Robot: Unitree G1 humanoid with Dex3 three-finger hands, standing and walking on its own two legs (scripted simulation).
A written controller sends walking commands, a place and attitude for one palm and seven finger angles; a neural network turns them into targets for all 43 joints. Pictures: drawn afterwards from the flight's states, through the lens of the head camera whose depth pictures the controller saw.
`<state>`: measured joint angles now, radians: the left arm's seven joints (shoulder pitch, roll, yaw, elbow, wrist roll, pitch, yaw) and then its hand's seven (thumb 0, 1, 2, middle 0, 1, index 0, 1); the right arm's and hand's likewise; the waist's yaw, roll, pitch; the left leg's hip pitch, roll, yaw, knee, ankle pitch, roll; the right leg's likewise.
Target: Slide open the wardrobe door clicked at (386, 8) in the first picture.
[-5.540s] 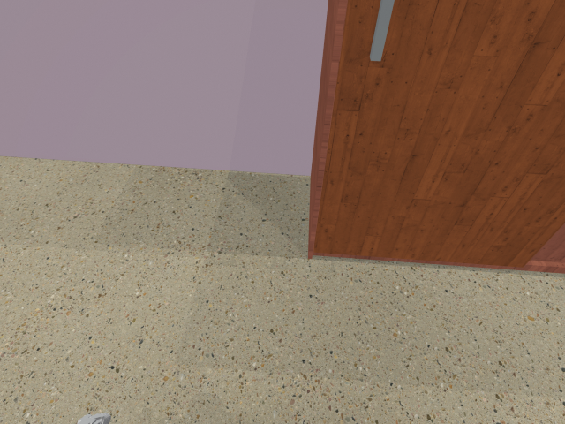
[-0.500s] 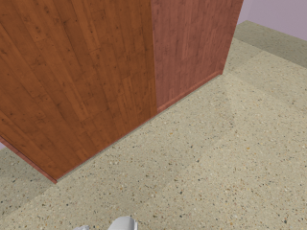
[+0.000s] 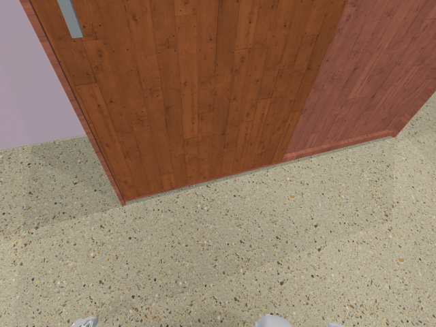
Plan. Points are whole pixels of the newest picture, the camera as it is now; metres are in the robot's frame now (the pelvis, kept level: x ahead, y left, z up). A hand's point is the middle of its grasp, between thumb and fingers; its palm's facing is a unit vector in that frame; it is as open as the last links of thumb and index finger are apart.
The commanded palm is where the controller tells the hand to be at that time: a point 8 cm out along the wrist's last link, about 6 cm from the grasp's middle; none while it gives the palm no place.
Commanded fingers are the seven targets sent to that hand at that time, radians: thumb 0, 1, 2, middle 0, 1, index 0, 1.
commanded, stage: turn to face it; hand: left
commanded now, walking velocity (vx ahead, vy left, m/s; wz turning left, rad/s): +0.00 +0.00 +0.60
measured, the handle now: out of the picture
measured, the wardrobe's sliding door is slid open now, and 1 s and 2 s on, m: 0.00 0.00 0.00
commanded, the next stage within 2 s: take the last steps up to it in 0.52 s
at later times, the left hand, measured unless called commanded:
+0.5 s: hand out of the picture -0.01 +0.16 -0.15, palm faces +0.30 -0.92 -0.26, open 7.4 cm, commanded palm none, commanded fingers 0.00 0.90 0.90 -0.20 -0.30 -0.20 -0.30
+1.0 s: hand out of the picture -0.06 +0.19 -0.17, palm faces +0.40 -0.90 -0.17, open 7.4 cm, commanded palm none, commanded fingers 0.00 0.90 0.90 -0.20 -0.30 -0.20 -0.30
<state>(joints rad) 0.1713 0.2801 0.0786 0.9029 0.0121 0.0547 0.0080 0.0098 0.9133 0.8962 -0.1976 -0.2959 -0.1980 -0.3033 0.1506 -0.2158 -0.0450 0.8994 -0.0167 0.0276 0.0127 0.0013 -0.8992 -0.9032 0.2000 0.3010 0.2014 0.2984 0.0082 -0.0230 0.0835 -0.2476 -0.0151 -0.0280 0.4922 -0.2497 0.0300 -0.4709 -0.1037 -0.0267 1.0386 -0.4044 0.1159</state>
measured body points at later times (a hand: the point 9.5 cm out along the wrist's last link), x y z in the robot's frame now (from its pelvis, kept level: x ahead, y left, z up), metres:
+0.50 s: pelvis -0.02 -0.05 +0.00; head +0.01 -0.06 +0.45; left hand -0.02 +0.21 -0.13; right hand +0.12 -0.28 -0.15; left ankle -0.07 +0.10 -0.68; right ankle +0.01 -0.15 -0.74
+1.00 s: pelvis -0.01 +0.00 +0.01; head -0.03 +0.02 +0.46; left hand -0.08 +0.24 -0.15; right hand +0.08 -0.21 -0.14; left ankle -0.07 +0.08 -0.74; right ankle +0.05 -0.13 -0.68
